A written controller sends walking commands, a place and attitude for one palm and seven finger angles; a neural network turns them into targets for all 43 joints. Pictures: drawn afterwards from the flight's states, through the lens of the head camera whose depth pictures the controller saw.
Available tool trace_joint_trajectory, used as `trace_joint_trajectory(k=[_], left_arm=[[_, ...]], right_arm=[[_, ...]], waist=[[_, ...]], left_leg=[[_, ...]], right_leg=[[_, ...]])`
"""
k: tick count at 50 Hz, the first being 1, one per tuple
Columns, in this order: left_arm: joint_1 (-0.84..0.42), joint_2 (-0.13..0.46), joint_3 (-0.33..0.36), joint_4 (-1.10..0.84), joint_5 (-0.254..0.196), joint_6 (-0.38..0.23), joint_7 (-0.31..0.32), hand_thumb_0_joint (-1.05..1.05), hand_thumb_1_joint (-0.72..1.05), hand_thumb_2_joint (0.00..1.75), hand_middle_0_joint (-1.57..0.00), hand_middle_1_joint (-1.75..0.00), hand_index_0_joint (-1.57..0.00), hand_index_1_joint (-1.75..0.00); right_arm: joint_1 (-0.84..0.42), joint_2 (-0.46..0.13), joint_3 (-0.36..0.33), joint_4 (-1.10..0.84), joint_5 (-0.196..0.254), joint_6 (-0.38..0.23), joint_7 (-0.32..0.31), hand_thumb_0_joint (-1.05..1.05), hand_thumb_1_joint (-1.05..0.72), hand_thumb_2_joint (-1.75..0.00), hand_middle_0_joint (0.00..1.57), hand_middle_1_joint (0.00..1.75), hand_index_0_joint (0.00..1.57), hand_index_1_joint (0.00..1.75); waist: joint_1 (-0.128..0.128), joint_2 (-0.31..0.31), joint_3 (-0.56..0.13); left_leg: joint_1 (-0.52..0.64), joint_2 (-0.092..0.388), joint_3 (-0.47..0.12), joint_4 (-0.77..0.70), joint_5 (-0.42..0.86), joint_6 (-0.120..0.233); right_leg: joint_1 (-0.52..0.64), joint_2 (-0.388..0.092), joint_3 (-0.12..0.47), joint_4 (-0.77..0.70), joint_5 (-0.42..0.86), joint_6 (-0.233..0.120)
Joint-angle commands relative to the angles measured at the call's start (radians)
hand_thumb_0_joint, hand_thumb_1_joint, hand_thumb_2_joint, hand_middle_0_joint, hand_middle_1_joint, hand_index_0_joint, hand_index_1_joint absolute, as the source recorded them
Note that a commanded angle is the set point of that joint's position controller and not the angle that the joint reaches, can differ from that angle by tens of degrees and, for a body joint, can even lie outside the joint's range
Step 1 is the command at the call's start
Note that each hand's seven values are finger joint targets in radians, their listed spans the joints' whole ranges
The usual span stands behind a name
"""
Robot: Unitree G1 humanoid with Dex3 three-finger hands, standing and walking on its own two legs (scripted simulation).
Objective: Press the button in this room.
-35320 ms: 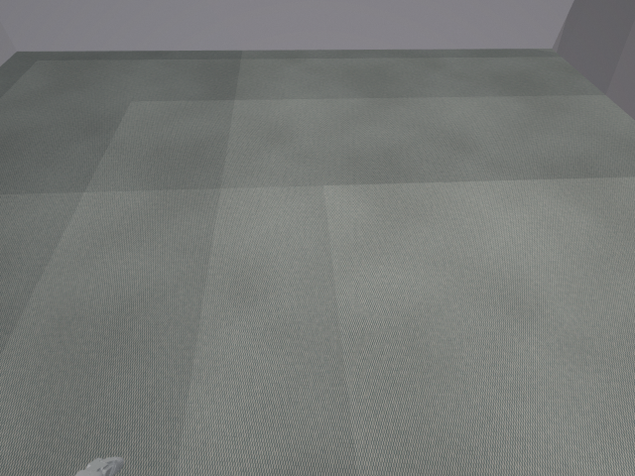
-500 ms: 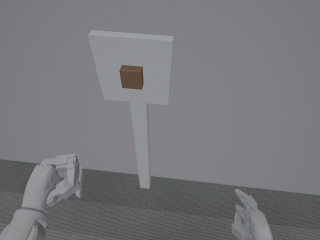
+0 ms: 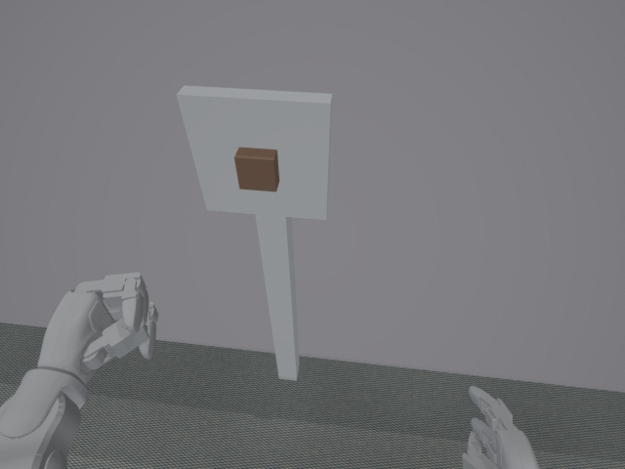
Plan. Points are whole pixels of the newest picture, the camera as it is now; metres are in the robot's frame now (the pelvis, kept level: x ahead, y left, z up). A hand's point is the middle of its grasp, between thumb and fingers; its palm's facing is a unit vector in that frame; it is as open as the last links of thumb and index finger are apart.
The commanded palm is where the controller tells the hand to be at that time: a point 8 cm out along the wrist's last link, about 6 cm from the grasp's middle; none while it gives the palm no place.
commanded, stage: raise the hand and make a fist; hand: left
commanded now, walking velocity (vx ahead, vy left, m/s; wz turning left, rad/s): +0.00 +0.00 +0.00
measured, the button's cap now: (258, 168) +0.52 +0.14 +0.13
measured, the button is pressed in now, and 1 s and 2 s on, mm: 0 0 0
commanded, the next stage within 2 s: aim a knuckle at the button in 0.22 s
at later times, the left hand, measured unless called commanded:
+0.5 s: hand (165, 325) +0.24 +0.19 +0.11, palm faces +0.00 -1.00 -0.04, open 3.1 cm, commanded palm +0.23 +0.24 +0.12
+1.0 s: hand (227, 270) +0.33 +0.15 +0.10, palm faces -0.04 -1.00 -0.02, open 3.1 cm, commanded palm +0.32 +0.19 +0.11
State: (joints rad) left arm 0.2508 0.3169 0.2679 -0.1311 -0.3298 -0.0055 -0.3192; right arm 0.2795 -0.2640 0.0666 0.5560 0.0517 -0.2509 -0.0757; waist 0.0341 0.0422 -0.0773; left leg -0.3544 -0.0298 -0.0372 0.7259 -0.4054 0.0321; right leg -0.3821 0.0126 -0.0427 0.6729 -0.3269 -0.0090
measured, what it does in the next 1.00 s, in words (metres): stands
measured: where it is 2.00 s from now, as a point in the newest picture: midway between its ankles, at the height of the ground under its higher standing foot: outside the picture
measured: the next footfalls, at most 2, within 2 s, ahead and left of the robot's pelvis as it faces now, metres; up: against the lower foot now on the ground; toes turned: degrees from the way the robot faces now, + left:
none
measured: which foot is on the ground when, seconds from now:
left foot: down 0.00-1.00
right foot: down 0.00-1.00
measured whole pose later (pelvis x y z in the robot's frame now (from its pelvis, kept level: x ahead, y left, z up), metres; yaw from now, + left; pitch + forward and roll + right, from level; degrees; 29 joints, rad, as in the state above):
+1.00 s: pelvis +0.00 -0.01 +0.00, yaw -1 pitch +4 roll +0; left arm -0.15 0.23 0.14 0.24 -0.21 -0.08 -0.17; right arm 0.27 -0.25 0.05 0.60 0.04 -0.18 -0.07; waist 0.00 0.03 -0.05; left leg -0.38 -0.03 -0.02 0.70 -0.38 0.02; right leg -0.43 0.01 -0.03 0.68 -0.32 -0.02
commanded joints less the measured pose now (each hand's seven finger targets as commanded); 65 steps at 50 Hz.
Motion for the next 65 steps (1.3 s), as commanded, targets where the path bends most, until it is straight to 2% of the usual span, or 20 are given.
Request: trace_joint_trajectory(k=[1, 4, 8, 9, 16, 19, 28, 29, 33, 35, 38, 43, 45, 50, 52, 54, 57, 59, 62, 65], left_arm=[[-0.148, 0.164, 0.093, -0.246, -0.01, -0.077, 0.018, 0.0, 0.9, 0.9, -1.3, -1.5, -1.3, -1.5], [-0.143, 0.165, 0.098, -0.227, -0.01, -0.093, 0.028, 0.0, 0.9, 0.9, -1.3, -1.5, -1.3, -1.5], [-0.156, 0.144, 0.069, -0.219, -0.003, -0.095, 0.022, 0.0, 0.9, 0.9, -1.3, -1.5, -1.3, -1.5], [-0.161, 0.153, 0.072, -0.219, -0.003, -0.094, 0.021, 0.0, 0.9, 0.9, -1.3, -1.5, -1.3, -1.5], [-0.16, 0.152, 0.077, -0.222, -0.006, -0.099, 0.017, 0.0, 0.9, 0.9, -1.3, -1.5, -1.3, -1.5], [-0.282, 0.099, 0.003, -0.171, -0.002, -0.096, 0.024, 0.0, 0.9, 0.9, -1.3, -1.5, -1.3, -1.5], [-0.4, 0.091, -0.023, -0.102, 0.046, -0.106, 0.073, 0.0, 0.9, 0.9, -1.3, -1.5, -1.3, -1.5], [-0.397, 0.099, -0.018, -0.073, 0.048, -0.104, 0.079, 0.0, 0.9, 0.9, -1.3, -1.5, -1.3, -1.5], [-0.471, 0.097, -0.018, -0.015, 0.063, -0.104, 0.107, 0.0, 0.9, 0.9, -1.3, -1.5, -1.3, -1.5], [-0.517, 0.097, -0.019, 0.015, 0.068, -0.107, 0.118, 0.0, 0.9, 0.9, -1.3, -1.5, -1.3, -1.5], [-0.55, 0.078, -0.034, 0.035, 0.075, -0.118, 0.121, 0.0, 0.9, 0.9, -1.3, -1.5, -1.3, -1.5], [-0.621, 0.041, -0.077, 0.078, 0.088, -0.139, 0.135, 0.0, 0.9, 0.9, -1.3, -1.5, -1.3, -1.5], [-0.644, 0.066, -0.056, 0.13, 0.095, -0.139, 0.146, 0.0, 0.9, 0.9, -1.3, -1.5, -1.3, -1.5], [-0.773, 0.07, -0.06, 0.192, 0.111, -0.155, 0.172, 0.0, 0.9, 0.9, -1.3, -1.5, -1.3, -1.5], [-0.812, 0.013, -0.112, 0.187, 0.116, -0.171, 0.177, 0.0, 0.9, 0.9, -1.3, -1.5, -1.3, -1.5], [-0.839, 0.019, -0.11, 0.237, 0.121, -0.181, 0.188, 0.0, 0.9, 0.9, -1.3, -1.5, -1.3, -1.5], [-0.898, -0.014, -0.135, 0.307, 0.134, -0.186, 0.205, 0.0, 0.9, 0.9, -1.3, -1.5, -1.3, -1.5], [-0.926, 0.043, -0.087, 0.356, 0.143, -0.19, 0.224, 0.0, 0.9, 0.9, -1.3, -1.5, -1.3, -1.5], [-0.95, 0.006, -0.106, 0.379, 0.152, -0.205, 0.236, 0.0, 0.9, 0.9, -1.3, -1.5, -1.3, -1.5], [-1.032, 0.052, -0.069, 0.451, 0.157, -0.223, 0.25, 0.0, 0.9, 0.9, -1.3, -1.5, -1.3, -1.5]], right_arm=[[-0.111, -0.102, -0.049, -0.175, 0.001, -0.065, -0.007, 0.0, -0.9, -0.9, 0.2, 0.3, 0.2, 0.3], [-0.104, -0.103, -0.049, -0.162, -0.003, -0.064, -0.007, 0.0, -0.9, -0.9, 0.2, 0.3, 0.2, 0.3], [-0.112, -0.102, -0.049, -0.163, 0.003, -0.064, -0.013, 0.0, -0.9, -0.9, 0.2, 0.3, 0.2, 0.3], [-0.113, -0.104, -0.049, -0.16, 0.001, -0.064, -0.014, 0.0, -0.9, -0.9, 0.2, 0.3, 0.2, 0.3], [-0.118, -0.099, -0.047, -0.157, 0.002, -0.071, -0.018, 0.0, -0.9, -0.9, 0.2, 0.3, 0.2, 0.3], [-0.116, -0.104, -0.043, -0.136, 0.003, -0.071, -0.026, 0.0, -0.9, -0.9, 0.2, 0.3, 0.2, 0.3], [-0.116, -0.093, -0.048, -0.128, 0.0, -0.058, -0.024, 0.0, -0.9, -0.9, 0.2, 0.3, 0.2, 0.3], [-0.111, -0.097, -0.047, -0.126, -0.004, -0.054, -0.021, 0.0, -0.9, -0.9, 0.2, 0.3, 0.2, 0.3], [-0.114, -0.095, -0.049, -0.124, -0.002, -0.035, -0.016, 0.0, -0.9, -0.9, 0.2, 0.3, 0.2, 0.3], [-0.114, -0.097, -0.051, -0.125, -0.004, -0.025, -0.014, 0.0, -0.9, -0.9, 0.2, 0.3, 0.2, 0.3], [-0.106, -0.093, -0.054, -0.125, -0.002, -0.015, -0.009, 0.0, -0.9, -0.9, 0.2, 0.3, 0.2, 0.3], [-0.089, -0.097, -0.06, -0.117, -0.005, -0.004, -0.001, 0.0, -0.9, -0.9, 0.2, 0.3, 0.2, 0.3], [-0.083, -0.102, -0.063, -0.11, -0.006, 0.008, 0.0, 0.0, -0.9, -0.9, 0.2, 0.3, 0.2, 0.3], [-0.073, -0.101, -0.065, -0.101, -0.007, 0.035, 0.003, 0.0, -0.9, -0.9, 0.2, 0.3, 0.2, 0.3], [-0.068, -0.092, -0.065, -0.102, -0.006, 0.037, 0.008, 0.0, -0.9, -0.9, 0.2, 0.3, 0.2, 0.3], [-0.049, -0.099, -0.069, -0.089, -0.009, 0.044, 0.01, 0.0, -0.9, -0.9, 0.2, 0.3, 0.2, 0.3], [-0.038, -0.098, -0.071, -0.08, -0.009, 0.058, 0.017, 0.0, -0.9, -0.9, 0.2, 0.3, 0.2, 0.3], [-0.025, -0.106, -0.074, -0.073, -0.013, 0.072, 0.018, 0.0, -0.9, -0.9, 0.2, 0.3, 0.2, 0.3], [-0.02, -0.097, -0.075, -0.079, -0.015, 0.087, 0.026, 0.0, -0.9, -0.9, 0.2, 0.3, 0.2, 0.3], [-0.001, -0.104, -0.078, -0.066, -0.018, 0.105, 0.028, 0.0, -0.9, -0.9, 0.2, 0.3, 0.2, 0.3]], waist=[[0.015, 0.024, -0.109], [0.009, -0.017, -0.089], [0.003, 0.037, -0.069], [0.0, 0.0, -0.071], [0.006, 0.009, -0.095], [-0.03, -0.036, -0.029], [-0.013, 0.017, -0.123], [-0.014, -0.035, -0.122], [-0.016, 0.001, -0.112], [-0.02, -0.058, -0.129], [-0.018, 0.004, -0.166], [-0.028, -0.014, -0.193], [-0.033, -0.069, -0.185], [-0.042, -0.047, -0.195], [-0.05, 0.004, -0.226], [-0.059, -0.061, -0.232], [-0.064, -0.032, -0.227], [-0.059, -0.071, -0.241], [-0.055, -0.032, -0.28], [-0.069, -0.088, -0.27]], left_leg=[[0.012, 0.019, -0.01, -0.134, 0.269, -0.021], [0.0, 0.02, -0.009, -0.131, 0.258, -0.017], [0.007, 0.017, -0.007, -0.142, 0.212, -0.017], [0.002, 0.017, -0.006, -0.137, 0.206, -0.011], [0.012, 0.016, -0.008, -0.142, 0.211, -0.012], [-0.003, 0.019, -0.015, -0.139, 0.155, -0.006], [0.028, 0.015, -0.006, -0.145, 0.222, -0.014], [0.01, 0.018, -0.006, -0.143, 0.222, -0.012], [0.003, 0.016, 0.003, -0.15, 0.214, -0.016], [-0.009, 0.016, 0.006, -0.147, 0.21, -0.011], [0.018, 0.014, 0.017, -0.141, 0.257, -0.018], [0.02, 0.015, 0.016, -0.133, 0.283, -0.019], [-0.007, 0.018, 0.017, -0.127, 0.27, -0.014], [-0.009, 0.017, 0.019, -0.123, 0.26, -0.015], [0.026, 0.017, 0.022, -0.116, 0.294, -0.019], [0.013, 0.023, 0.015, -0.108, 0.312, -0.018], [0.013, 0.021, 0.018, -0.108, 0.3, -0.023], [-0.01, 0.021, 0.021, -0.101, 0.303, -0.018], [0.0, 0.019, 0.034, -0.094, 0.347, -0.021], [-0.044, 0.02, 0.035, -0.086, 0.317, -0.015]], right_leg=[[0.099, 0.003, -0.009, -0.088, 0.184, -0.017], [0.098, 0.006, -0.005, -0.099, 0.178, -0.015], [0.077, 0.0, -0.004, -0.11, 0.131, -0.016], [0.084, 0.002, 0.002, -0.116, 0.121, -0.013], [0.1, -0.002, 0.003, -0.118, 0.124, -0.013], [0.046, 0.002, 0.005, -0.134, 0.066, -0.005], [0.089, -0.011, 0.007, -0.105, 0.146, -0.014], [0.097, -0.008, 0.008, -0.105, 0.145, -0.011], [0.085, -0.011, 0.011, -0.103, 0.146, -0.013], [0.099, -0.012, 0.019, -0.106, 0.14, -0.009], [0.106, -0.012, 0.016, -0.089, 0.205, -0.014], [0.103, -0.011, 0.015, -0.073, 0.247, -0.014], [0.107, -0.01, 0.022, -0.077, 0.236, -0.01], [0.093, -0.01, 0.027, -0.073, 0.229, -0.013], [0.084, -0.01, 0.022, -0.06, 0.268, -0.017], [0.08, -0.003, 0.016, -0.05, 0.284, -0.014], [0.055, -0.005, 0.015, -0.045, 0.277, -0.016], [0.069, -0.004, 0.021, -0.043, 0.28, -0.015], [0.088, -0.007, 0.026, -0.03, 0.341, -0.017], [0.086, -0.005, 0.033, -0.032, 0.328, -0.011]])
